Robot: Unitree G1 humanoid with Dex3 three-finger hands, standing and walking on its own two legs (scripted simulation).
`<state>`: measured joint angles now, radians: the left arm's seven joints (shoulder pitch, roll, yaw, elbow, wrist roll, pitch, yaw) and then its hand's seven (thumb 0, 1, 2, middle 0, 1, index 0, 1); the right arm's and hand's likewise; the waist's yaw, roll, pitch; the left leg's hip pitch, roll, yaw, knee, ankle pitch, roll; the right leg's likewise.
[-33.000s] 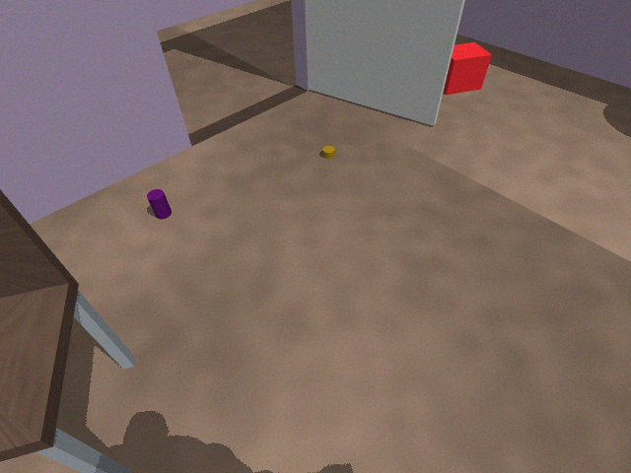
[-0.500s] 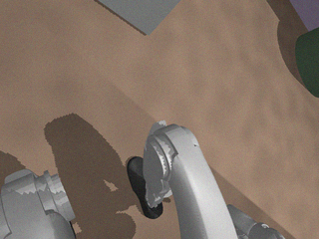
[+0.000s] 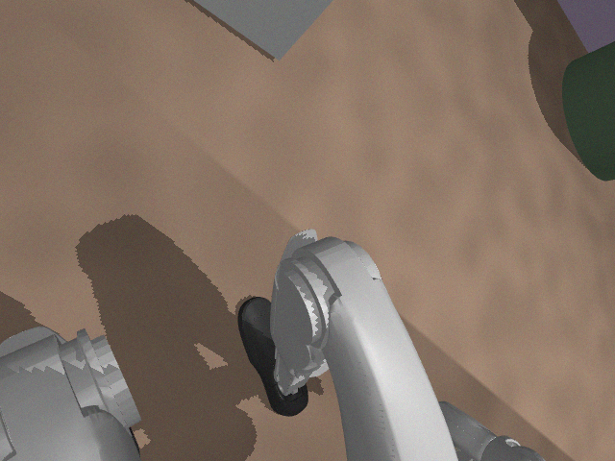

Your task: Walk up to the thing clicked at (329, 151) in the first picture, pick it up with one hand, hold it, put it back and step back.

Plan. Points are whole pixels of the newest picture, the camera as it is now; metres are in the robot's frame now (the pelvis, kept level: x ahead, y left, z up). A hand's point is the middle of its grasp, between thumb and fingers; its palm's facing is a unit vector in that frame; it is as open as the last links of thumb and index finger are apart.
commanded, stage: close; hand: left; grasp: from above
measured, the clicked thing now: out of the picture +0.44 +0.35 -0.28
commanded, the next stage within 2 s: settle in 1.18 s
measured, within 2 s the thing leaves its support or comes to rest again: leaves its support in 1.60 s
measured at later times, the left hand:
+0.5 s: hand out of the picture +0.42 +0.34 -0.27, palm faces -0.44 -0.17 -0.88, open 12.2 cm
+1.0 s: hand out of the picture +0.43 +0.34 -0.26, palm faces -0.43 -0.16 -0.89, open 10.3 cm
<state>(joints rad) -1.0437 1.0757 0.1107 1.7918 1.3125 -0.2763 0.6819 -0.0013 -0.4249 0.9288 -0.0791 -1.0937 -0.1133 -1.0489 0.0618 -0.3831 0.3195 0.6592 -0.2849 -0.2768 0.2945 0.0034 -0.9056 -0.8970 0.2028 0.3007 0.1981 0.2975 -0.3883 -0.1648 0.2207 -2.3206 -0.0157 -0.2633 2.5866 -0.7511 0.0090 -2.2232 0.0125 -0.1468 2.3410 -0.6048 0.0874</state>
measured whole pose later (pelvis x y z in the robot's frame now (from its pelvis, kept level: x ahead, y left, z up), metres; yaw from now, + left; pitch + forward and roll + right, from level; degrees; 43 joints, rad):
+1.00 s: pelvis +0.00 +0.00 +0.01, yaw +0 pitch +26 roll -17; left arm -1.05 1.10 0.11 1.77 1.31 -0.29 0.66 0.00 0.03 0.69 -0.35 -1.05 -0.41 -0.93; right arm 0.07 -0.37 0.34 0.61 -0.28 -0.25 0.28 0.00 -0.90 -0.90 0.20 0.30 0.20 0.30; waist -0.39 -0.16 0.22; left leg -2.32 -0.02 -0.26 2.57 -0.74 0.01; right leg -2.21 0.01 -0.15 2.32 -0.60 0.09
